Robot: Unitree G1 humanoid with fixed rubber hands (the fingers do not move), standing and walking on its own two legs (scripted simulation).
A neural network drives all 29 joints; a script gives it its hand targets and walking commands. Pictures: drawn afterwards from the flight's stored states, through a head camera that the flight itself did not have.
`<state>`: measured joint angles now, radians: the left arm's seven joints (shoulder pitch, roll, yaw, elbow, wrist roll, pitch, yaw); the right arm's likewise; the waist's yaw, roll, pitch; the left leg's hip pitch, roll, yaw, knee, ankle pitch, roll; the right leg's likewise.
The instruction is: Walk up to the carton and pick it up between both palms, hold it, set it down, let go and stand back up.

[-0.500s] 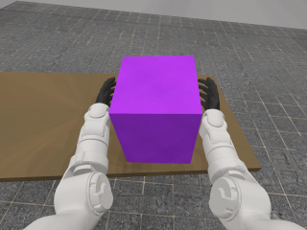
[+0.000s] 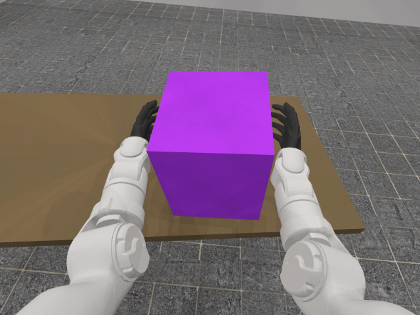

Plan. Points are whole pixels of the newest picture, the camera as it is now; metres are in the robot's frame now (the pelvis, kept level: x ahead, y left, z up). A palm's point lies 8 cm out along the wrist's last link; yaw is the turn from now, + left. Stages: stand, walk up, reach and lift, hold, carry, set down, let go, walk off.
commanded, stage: set down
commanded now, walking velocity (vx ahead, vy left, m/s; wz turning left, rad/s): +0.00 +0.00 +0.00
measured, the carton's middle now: (216, 149) +0.44 +0.01 +0.07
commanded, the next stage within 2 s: none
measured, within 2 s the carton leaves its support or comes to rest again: rests again in 1.80 s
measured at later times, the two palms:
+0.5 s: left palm (144, 138) +0.43 +0.16 +0.10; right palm (286, 148) +0.41 -0.13 +0.11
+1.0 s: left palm (152, 145) +0.45 +0.16 +0.06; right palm (282, 161) +0.42 -0.13 +0.06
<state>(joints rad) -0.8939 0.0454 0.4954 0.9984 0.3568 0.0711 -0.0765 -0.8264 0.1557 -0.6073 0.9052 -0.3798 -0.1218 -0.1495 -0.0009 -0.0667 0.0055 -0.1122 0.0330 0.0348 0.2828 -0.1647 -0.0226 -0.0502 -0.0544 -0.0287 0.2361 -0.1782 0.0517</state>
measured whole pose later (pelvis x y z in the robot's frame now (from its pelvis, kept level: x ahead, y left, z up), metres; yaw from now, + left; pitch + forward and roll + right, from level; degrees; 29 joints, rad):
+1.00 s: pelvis +0.01 +0.00 +0.00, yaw -1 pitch +12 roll +0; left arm -0.97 0.08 0.56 1.17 0.38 -0.06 -0.08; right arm -0.84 0.23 -0.79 0.89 -0.58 -0.18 -0.14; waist 0.00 -0.03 -0.07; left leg -0.36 0.05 0.05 0.32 -0.16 -0.02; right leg -0.31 -0.04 -0.03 0.26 -0.16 0.05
